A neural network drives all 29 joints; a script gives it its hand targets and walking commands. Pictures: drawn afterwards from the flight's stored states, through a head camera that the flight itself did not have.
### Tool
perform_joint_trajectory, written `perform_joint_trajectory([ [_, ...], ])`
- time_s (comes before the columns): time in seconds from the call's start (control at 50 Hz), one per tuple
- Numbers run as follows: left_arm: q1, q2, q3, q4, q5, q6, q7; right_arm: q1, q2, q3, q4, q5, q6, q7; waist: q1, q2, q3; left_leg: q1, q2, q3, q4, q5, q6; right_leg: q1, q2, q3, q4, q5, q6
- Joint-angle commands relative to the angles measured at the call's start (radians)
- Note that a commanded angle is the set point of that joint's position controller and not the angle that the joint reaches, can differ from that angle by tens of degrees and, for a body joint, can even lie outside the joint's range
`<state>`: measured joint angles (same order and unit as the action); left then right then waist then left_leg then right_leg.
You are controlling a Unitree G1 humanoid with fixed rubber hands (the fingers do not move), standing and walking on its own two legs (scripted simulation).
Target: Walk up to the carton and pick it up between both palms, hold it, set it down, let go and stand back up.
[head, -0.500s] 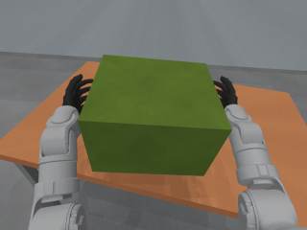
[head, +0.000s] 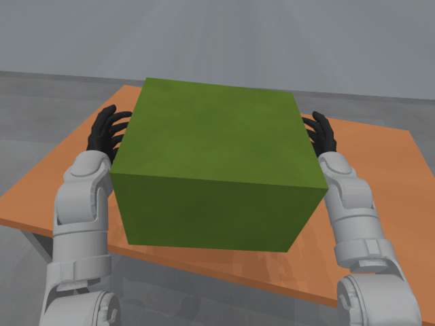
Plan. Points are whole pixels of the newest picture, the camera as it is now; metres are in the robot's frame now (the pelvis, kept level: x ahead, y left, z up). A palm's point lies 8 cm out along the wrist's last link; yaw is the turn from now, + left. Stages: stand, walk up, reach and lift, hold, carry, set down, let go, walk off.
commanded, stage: hold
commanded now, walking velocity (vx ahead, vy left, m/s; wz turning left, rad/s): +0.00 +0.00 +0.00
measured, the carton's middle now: (215, 163) +0.38 -0.01 +0.13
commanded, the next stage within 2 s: none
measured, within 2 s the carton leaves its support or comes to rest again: neither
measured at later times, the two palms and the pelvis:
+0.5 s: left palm (101, 152) +0.35 +0.19 +0.18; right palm (323, 149) +0.37 -0.20 +0.18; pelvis +0.01 +0.00 +0.00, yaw +1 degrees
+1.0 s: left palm (101, 148) +0.35 +0.19 +0.19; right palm (322, 150) +0.37 -0.20 +0.18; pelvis +0.00 +0.00 +0.00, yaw +0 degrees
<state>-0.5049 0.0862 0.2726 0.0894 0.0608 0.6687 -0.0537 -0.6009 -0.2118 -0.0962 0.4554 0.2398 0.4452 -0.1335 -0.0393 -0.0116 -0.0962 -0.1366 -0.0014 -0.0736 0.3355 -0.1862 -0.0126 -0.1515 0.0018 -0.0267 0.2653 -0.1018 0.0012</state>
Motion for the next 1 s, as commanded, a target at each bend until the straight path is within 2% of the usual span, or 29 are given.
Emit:
perform_joint_trajectory([
  [0.0, -0.695, -0.547, -0.541, -0.117, -0.121, -0.063, -0.083, -0.827, 0.576, 0.389, -0.371, 0.100, -0.077, 0.165, -0.004, 0.038, -0.370, 0.026, -0.049, 0.043, -0.045, 0.225, -0.033, 0.198, 0.060, -0.013, -0.004, 0.092, -0.008],
  [0.02, -0.670, -0.558, -0.537, -0.114, -0.117, -0.059, -0.087, -0.806, 0.575, 0.390, -0.366, 0.091, -0.077, 0.166, -0.008, 0.024, -0.370, 0.024, -0.045, 0.042, -0.050, 0.211, -0.027, 0.206, 0.060, -0.011, -0.003, 0.088, -0.010],
  [0.04, -0.690, -0.547, -0.520, -0.101, -0.107, -0.060, -0.088, -0.822, 0.574, 0.381, -0.343, 0.080, -0.076, 0.170, 0.007, 0.015, -0.360, 0.001, -0.043, 0.045, -0.061, 0.175, -0.021, 0.204, 0.058, -0.011, -0.008, 0.057, -0.011],
  [0.06, -0.645, -0.566, -0.526, -0.115, -0.103, -0.055, -0.086, -0.805, 0.582, 0.401, -0.359, 0.088, -0.080, 0.172, 0.011, 0.006, -0.379, 0.016, -0.037, 0.042, -0.053, 0.218, -0.019, 0.227, 0.064, -0.011, 0.000, 0.092, -0.016],
  [0.08, -0.654, -0.572, -0.546, -0.129, -0.128, -0.059, -0.085, -0.863, 0.593, 0.422, -0.443, 0.102, -0.093, 0.169, 0.021, -0.011, -0.454, 0.021, -0.045, 0.046, -0.029, 0.267, -0.018, 0.251, 0.069, -0.009, 0.012, 0.149, -0.008],
  [0.12, -0.693, -0.567, -0.557, -0.164, -0.135, -0.072, -0.072, -0.826, 0.588, 0.422, -0.391, 0.121, -0.079, 0.166, 0.009, 0.024, -0.436, 0.038, -0.047, 0.039, -0.017, 0.312, -0.034, 0.243, 0.068, -0.007, 0.018, 0.179, -0.008],
  [0.14, -0.691, -0.568, -0.566, -0.187, -0.156, -0.076, -0.074, -0.846, 0.610, 0.442, -0.448, 0.130, -0.088, 0.163, 0.010, -0.010, -0.490, 0.043, -0.051, 0.040, -0.001, 0.335, -0.026, 0.268, 0.071, -0.010, 0.028, 0.220, 0.002],
  [0.16, -0.685, -0.569, -0.583, -0.203, -0.160, -0.080, -0.070, -0.842, 0.604, 0.451, -0.475, 0.141, -0.091, 0.160, 0.007, 0.015, -0.514, 0.060, -0.055, 0.039, 0.005, 0.363, -0.031, 0.272, 0.072, -0.004, 0.032, 0.259, 0.002],
  [0.2, -0.683, -0.535, -0.549, -0.166, -0.134, -0.072, -0.073, -0.813, 0.595, 0.435, -0.411, 0.130, -0.072, 0.156, 0.006, 0.006, -0.431, 0.045, -0.057, 0.045, -0.010, 0.335, -0.029, 0.251, 0.067, -0.005, 0.020, 0.231, 0.008],
  [0.24, -0.662, -0.534, -0.539, -0.191, -0.117, -0.066, -0.078, -0.767, 0.601, 0.438, -0.388, 0.130, -0.065, 0.153, 0.006, 0.018, -0.410, 0.027, -0.059, 0.045, -0.018, 0.322, -0.027, 0.275, 0.063, 0.001, 0.021, 0.237, 0.003],
  [0.28, -0.641, -0.519, -0.503, -0.143, -0.088, -0.044, -0.093, -0.741, 0.587, 0.419, -0.328, 0.119, -0.050, 0.153, 0.008, 0.017, -0.343, -0.008, -0.056, 0.050, -0.050, 0.227, -0.018, 0.279, 0.050, 0.009, 0.007, 0.161, -0.001],
  [0.3, -0.637, -0.515, -0.501, -0.154, -0.080, -0.037, -0.100, -0.722, 0.589, 0.415, -0.316, 0.121, -0.044, 0.151, 0.000, 0.021, -0.334, -0.009, -0.055, 0.050, -0.053, 0.243, -0.021, 0.292, 0.049, 0.011, 0.010, 0.191, 0.000],
  [0.36, -0.636, -0.515, -0.510, -0.161, -0.091, -0.033, -0.115, -0.765, 0.598, 0.419, -0.400, 0.129, -0.047, 0.132, -0.011, 0.020, -0.365, -0.005, -0.068, 0.053, -0.036, 0.277, -0.026, 0.315, 0.047, 0.009, 0.019, 0.265, 0.015],
  [0.42, -0.642, -0.526, -0.559, -0.239, -0.118, -0.048, -0.109, -0.753, 0.592, 0.430, -0.462, 0.144, -0.053, 0.123, -0.033, 0.047, -0.407, 0.043, -0.067, 0.046, -0.009, 0.366, -0.046, 0.325, 0.060, -0.001, 0.039, 0.338, 0.015],
  [0.46, -0.674, -0.514, -0.561, -0.278, -0.136, -0.060, -0.103, -0.752, 0.601, 0.444, -0.491, 0.147, -0.051, 0.124, -0.031, 0.026, -0.452, 0.049, -0.070, 0.044, -0.005, 0.374, -0.042, 0.342, 0.060, -0.001, 0.048, 0.367, 0.024],
  [0.5, -0.640, -0.511, -0.560, -0.269, -0.129, -0.059, -0.098, -0.731, 0.598, 0.451, -0.493, 0.143, -0.048, 0.128, -0.023, 0.025, -0.428, 0.040, -0.069, 0.044, -0.007, 0.368, -0.041, 0.336, 0.060, -0.004, 0.049, 0.357, 0.022],
  [0.58, -0.641, -0.490, -0.504, -0.159, -0.082, -0.042, -0.114, -0.729, 0.583, 0.414, -0.388, 0.102, -0.037, 0.135, -0.007, 0.014, -0.312, -0.010, -0.063, 0.055, -0.056, 0.220, -0.022, 0.275, 0.046, 0.001, 0.009, 0.187, 0.009],
  [0.62, -0.641, -0.510, -0.518, -0.200, -0.096, -0.047, -0.115, -0.750, 0.594, 0.435, -0.430, 0.109, -0.050, 0.137, -0.002, 0.007, -0.376, -0.006, -0.062, 0.052, -0.043, 0.261, -0.024, 0.308, 0.053, 0.000, 0.021, 0.213, 0.007],
  [0.66, -0.661, -0.508, -0.499, -0.138, -0.086, -0.045, -0.114, -0.788, 0.591, 0.418, -0.402, 0.100, -0.049, 0.144, 0.009, 0.011, -0.324, -0.031, -0.060, 0.053, -0.062, 0.201, -0.019, 0.275, 0.050, -0.001, 0.008, 0.142, 0.004],
  [0.68, -0.694, -0.531, -0.531, -0.152, -0.118, -0.057, -0.112, -0.843, 0.614, 0.425, -0.465, 0.099, -0.067, 0.147, 0.010, 0.004, -0.399, -0.027, -0.061, 0.051, -0.055, 0.194, -0.017, 0.273, 0.053, -0.006, 0.011, 0.139, 0.005],
  [0.72, -0.710, -0.531, -0.527, -0.105, -0.118, -0.067, -0.098, -0.834, 0.608, 0.404, -0.399, 0.089, -0.063, 0.153, 0.006, 0.010, -0.351, -0.035, -0.056, 0.051, -0.072, 0.124, -0.008, 0.226, 0.049, 0.001, 0.000, 0.076, 0.002],
  [0.74, -0.729, -0.553, -0.530, -0.116, -0.121, -0.071, -0.092, -0.860, 0.620, 0.405, -0.400, 0.092, -0.073, 0.163, 0.023, 0.015, -0.389, -0.031, -0.052, 0.049, -0.073, 0.128, -0.007, 0.222, 0.052, -0.005, 0.003, 0.059, -0.001],
  [0.78, -0.712, -0.559, -0.536, -0.132, -0.119, -0.070, -0.080, -0.841, 0.619, 0.416, -0.384, 0.107, -0.078, 0.172, 0.028, 0.032, -0.416, -0.012, -0.049, 0.050, -0.059, 0.178, -0.013, 0.226, 0.059, -0.002, 0.009, 0.077, -0.007],
  [0.8, -0.734, -0.562, -0.545, -0.146, -0.122, -0.072, -0.075, -0.822, 0.607, 0.409, -0.351, 0.105, -0.074, 0.175, 0.013, 0.044, -0.418, 0.014, -0.046, 0.046, -0.051, 0.218, -0.025, 0.215, 0.062, -0.003, 0.011, 0.097, -0.011],
  [0.84, -0.714, -0.562, -0.555, -0.174, -0.140, -0.076, -0.077, -0.812, 0.622, 0.426, -0.394, 0.113, -0.076, 0.167, 0.001, 0.016, -0.473, 0.036, -0.052, 0.046, -0.027, 0.277, -0.021, 0.251, 0.065, -0.002, 0.020, 0.178, 0.000],
  [0.86, -0.747, -0.540, -0.541, -0.128, -0.136, -0.078, -0.080, -0.846, 0.602, 0.408, -0.361, 0.103, -0.073, 0.166, 0.003, 0.023, -0.434, 0.014, -0.055, 0.045, -0.038, 0.232, -0.021, 0.223, 0.057, -0.002, 0.013, 0.142, -0.001],
  [0.88, -0.712, -0.561, -0.544, -0.133, -0.143, -0.076, -0.081, -0.842, 0.616, 0.420, -0.387, 0.105, -0.078, 0.166, 0.009, -0.003, -0.468, 0.015, -0.053, 0.047, -0.041, 0.215, -0.014, 0.243, 0.061, 0.000, 0.011, 0.140, 0.001],
  [0.92, -0.704, -0.548, -0.525, -0.084, -0.112, -0.062, -0.082, -0.818, 0.581, 0.388, -0.314, 0.093, -0.070, 0.169, 0.003, 0.040, -0.378, 0.021, -0.045, 0.044, -0.051, 0.217, -0.027, 0.211, 0.060, -0.003, -0.003, 0.104, -0.013],
  [0.98, -0.676, -0.549, -0.508, -0.060, -0.102, -0.057, -0.096, -0.832, 0.594, 0.390, -0.334, 0.090, -0.078, 0.163, 0.005, 0.014, -0.380, -0.006, -0.052, 0.049, -0.053, 0.190, -0.015, 0.242, 0.056, -0.003, -0.004, 0.122, -0.006],
])
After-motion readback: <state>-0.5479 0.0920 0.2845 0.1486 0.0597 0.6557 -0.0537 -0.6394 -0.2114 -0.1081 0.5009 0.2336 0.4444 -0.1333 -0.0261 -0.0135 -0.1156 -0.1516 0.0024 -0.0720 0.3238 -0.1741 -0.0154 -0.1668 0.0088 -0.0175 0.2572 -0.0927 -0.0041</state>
